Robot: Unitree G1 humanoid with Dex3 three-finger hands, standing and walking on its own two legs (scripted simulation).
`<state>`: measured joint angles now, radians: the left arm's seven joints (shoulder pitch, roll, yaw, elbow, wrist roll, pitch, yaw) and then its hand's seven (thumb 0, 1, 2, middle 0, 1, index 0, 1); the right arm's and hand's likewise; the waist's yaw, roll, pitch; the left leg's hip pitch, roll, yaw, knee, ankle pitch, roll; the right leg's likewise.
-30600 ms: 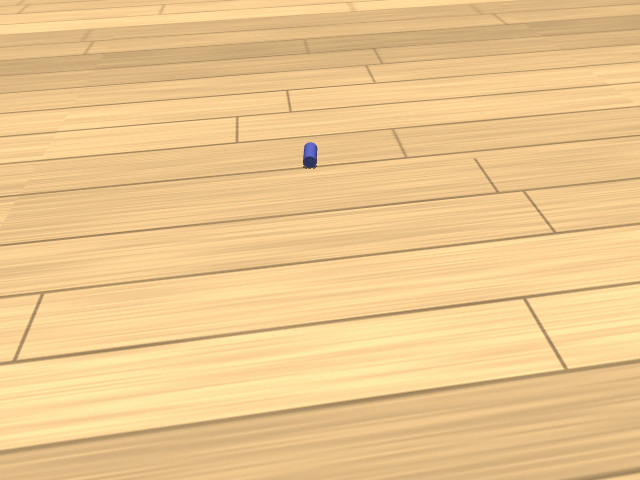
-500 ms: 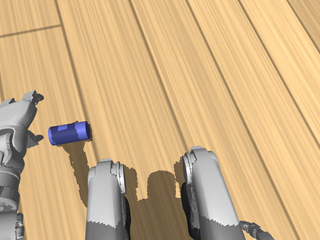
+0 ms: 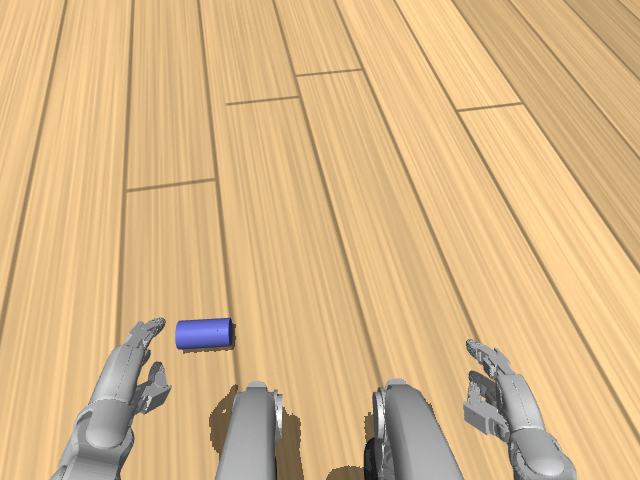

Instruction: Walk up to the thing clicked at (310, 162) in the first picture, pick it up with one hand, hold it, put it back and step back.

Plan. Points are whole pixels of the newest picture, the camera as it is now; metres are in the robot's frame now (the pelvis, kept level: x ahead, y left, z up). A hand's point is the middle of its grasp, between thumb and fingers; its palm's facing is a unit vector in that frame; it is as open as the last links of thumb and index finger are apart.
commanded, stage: home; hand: left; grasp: from above
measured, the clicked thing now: (205, 333) +0.46 +0.28 -0.54
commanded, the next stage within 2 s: none
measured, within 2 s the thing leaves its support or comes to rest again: neither
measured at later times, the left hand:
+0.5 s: hand (146, 392) +0.22 +0.18 +0.09, palm faces +0.09 -0.98 -0.20, open 7.4 cm
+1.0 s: hand (145, 386) +0.23 +0.18 +0.09, palm faces +0.08 -0.98 -0.20, open 7.4 cm
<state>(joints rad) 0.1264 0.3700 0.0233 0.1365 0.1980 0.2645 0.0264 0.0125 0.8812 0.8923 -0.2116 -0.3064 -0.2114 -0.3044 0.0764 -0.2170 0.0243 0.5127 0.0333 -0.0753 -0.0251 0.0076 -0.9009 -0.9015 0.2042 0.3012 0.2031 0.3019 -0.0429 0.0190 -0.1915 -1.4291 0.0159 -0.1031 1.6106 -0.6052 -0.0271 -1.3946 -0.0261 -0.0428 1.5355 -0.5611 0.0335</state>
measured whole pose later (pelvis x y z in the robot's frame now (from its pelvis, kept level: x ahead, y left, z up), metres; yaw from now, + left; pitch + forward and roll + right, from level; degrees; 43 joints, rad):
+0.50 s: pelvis +0.06 -0.01 +0.13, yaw +2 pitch +12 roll -3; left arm 0.53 0.22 0.04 -0.18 -0.07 0.49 0.04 0.01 0.90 0.89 -0.20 -0.30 -0.20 -0.30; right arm 0.33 -0.22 0.03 0.51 0.03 -0.21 -0.19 0.01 -0.90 -0.90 0.20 0.30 0.20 0.30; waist -0.06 0.06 -0.20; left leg -0.74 0.05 -0.08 1.04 -0.50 -0.03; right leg -0.71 -0.01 -0.05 0.97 -0.46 0.02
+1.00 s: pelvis +0.07 -0.01 +0.13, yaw +2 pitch +10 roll -3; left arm 0.50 0.22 0.03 -0.14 -0.05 0.46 0.02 0.01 0.90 0.89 -0.20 -0.30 -0.20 -0.30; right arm 0.28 -0.21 0.04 0.55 0.00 -0.25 -0.18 0.01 -0.90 -0.90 0.21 0.30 0.21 0.30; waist -0.04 0.04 -0.16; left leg -0.69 0.04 -0.08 1.02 -0.51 -0.03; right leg -0.66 -0.02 -0.05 0.95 -0.47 0.02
